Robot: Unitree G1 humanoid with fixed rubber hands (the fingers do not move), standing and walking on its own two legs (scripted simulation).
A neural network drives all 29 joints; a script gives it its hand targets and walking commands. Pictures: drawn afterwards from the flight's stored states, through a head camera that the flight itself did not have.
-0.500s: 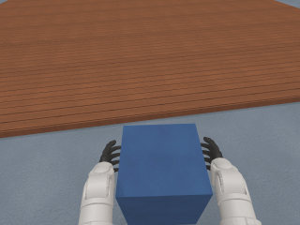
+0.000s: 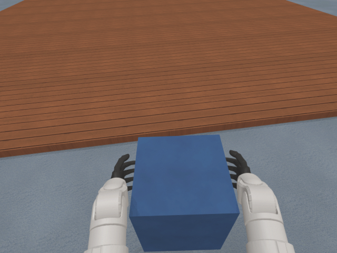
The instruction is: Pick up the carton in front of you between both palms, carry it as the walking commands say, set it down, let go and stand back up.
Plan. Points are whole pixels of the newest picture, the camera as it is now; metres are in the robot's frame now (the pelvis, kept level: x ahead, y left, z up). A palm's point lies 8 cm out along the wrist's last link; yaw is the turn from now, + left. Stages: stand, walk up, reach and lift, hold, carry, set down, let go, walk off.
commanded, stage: hold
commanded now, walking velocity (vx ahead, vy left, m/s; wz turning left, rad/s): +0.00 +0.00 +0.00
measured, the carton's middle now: (180, 195) +0.30 +0.00 -0.02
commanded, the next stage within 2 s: carry in 0.20 s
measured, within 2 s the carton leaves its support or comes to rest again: neither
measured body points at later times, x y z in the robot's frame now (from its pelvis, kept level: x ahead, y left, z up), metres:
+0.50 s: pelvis +0.06 -0.02 +0.00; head +0.02 -0.02 +0.45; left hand +0.36 +0.13 +0.07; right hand +0.36 -0.18 +0.07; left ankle +0.05 +0.11 -0.72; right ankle +0.02 -0.13 -0.74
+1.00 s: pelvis +0.33 -0.06 -0.03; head +0.32 -0.07 +0.42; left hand +0.62 +0.09 +0.07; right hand +0.61 -0.22 +0.06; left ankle +0.15 +0.08 -0.71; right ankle +0.42 -0.13 -0.75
